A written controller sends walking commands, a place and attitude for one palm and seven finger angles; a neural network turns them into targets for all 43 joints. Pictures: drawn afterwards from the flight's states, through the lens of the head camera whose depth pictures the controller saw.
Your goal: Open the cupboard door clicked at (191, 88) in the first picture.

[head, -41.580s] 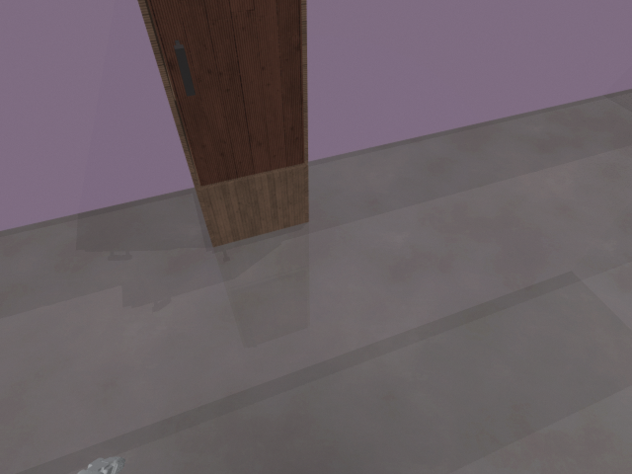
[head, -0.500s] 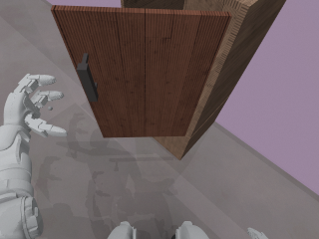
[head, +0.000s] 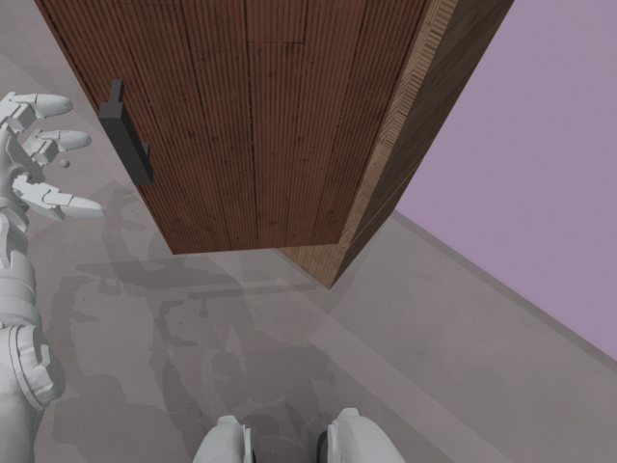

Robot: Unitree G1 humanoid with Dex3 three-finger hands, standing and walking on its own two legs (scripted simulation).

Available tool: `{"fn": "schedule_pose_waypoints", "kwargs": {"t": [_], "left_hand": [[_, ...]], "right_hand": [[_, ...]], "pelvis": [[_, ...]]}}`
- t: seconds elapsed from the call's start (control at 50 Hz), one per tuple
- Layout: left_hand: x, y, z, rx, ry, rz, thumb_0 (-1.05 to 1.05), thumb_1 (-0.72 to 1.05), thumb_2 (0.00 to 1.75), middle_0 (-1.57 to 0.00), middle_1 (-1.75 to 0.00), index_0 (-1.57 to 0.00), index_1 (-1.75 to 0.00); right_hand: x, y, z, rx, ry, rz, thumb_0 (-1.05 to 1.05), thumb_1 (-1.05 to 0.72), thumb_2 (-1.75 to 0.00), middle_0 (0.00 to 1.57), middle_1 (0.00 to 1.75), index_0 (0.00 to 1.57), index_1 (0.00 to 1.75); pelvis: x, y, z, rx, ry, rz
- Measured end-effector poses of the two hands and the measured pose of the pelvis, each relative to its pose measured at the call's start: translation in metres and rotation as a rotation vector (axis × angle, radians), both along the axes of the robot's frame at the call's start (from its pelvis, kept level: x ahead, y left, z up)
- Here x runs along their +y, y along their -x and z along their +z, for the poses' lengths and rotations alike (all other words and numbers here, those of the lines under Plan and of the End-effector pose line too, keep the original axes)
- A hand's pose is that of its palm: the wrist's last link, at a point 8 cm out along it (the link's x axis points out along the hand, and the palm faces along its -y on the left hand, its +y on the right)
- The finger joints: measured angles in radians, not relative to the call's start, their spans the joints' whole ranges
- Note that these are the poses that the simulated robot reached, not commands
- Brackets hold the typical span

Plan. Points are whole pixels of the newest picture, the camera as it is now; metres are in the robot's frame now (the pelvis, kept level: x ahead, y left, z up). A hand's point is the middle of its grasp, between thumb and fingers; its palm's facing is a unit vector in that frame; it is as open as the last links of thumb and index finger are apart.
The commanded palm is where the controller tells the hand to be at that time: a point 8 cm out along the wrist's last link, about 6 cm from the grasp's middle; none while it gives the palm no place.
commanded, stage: move the hooked fingers beside the handle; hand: left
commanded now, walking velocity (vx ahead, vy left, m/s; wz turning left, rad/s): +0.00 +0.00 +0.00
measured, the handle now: (131, 135) +0.51 +0.21 +0.07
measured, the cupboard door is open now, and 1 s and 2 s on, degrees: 45 45 45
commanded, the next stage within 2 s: slide the fingers in behind the handle in 0.76 s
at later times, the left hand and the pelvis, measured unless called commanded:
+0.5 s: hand (63, 171) +0.45 +0.27 +0.07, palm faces +0.05 -1.00 -0.01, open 14.0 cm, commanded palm +0.43 +0.31 +0.07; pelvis +0.01 +0.01 +0.00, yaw +0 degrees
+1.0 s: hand (73, 171) +0.45 +0.26 +0.07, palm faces +0.04 -1.00 -0.01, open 14.0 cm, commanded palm +0.43 +0.30 +0.07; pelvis +0.00 +0.00 +0.00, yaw +0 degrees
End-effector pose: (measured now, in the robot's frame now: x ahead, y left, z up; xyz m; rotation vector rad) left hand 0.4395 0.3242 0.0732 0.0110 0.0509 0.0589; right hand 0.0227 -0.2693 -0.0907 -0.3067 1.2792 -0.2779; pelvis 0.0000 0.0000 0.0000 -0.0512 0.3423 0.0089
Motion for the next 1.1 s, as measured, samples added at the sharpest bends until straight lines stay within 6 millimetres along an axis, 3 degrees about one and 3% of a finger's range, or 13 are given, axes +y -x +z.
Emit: {"fn": "schedule_pose_waypoints", "kwargs": {"t": [0.22, 0.62, 0.9, 1.1], "left_hand": [[0.009, 0.002, -0.006, 0.004, 0.004, -0.002, -0.01, -0.5, 0.3, -0.3, -1.19, -0.3, -1.2], [-0.002, 0.012, -0.003, -0.008, -0.004, -0.005, -0.01, -0.5, 0.3, -0.3, -1.2, -0.3, -1.2], [-0.003, 0.012, -0.001, -0.014, -0.01, -0.003, -0.01, -0.5, 0.3, -0.3, -1.2, -0.3, -1.2], [-0.02, 0.008, -0.006, -0.006, 0.006, -0.016, -0.01, -0.5, 0.3, -0.3, -1.2, -0.3, -1.2]], "right_hand": [[0.001, 0.007, 0.004, 0.036, -0.001, -0.029, 0.01, -0.91, -0.9, 0.2, 0.3, 0.2, 0.3], [0.012, -0.033, 0.001, -0.068, -0.034, 0.027, 0.01, -0.91, -0.9, 0.2, 0.3, 0.2, 0.3], [0.005, -0.013, -0.002, -0.022, -0.022, 0.011, 0.01, -0.91, -0.9, 0.2, 0.3, 0.2, 0.3], [0.001, -0.005, 0.0, -0.005, -0.019, -0.004, 0.01, -0.91, -0.9, 0.2, 0.3, 0.2, 0.3]], "pelvis": [[0.001, -0.006, 0.001, 0.014, 0.003, -0.014], [0.005, -0.006, 0.003, -0.012, 0.004, 0.0], [0.001, -0.002, 0.001, -0.011, 0.002, 0.002], [-0.001, -0.002, 0.002, -0.013, -0.001, 0.001]]}}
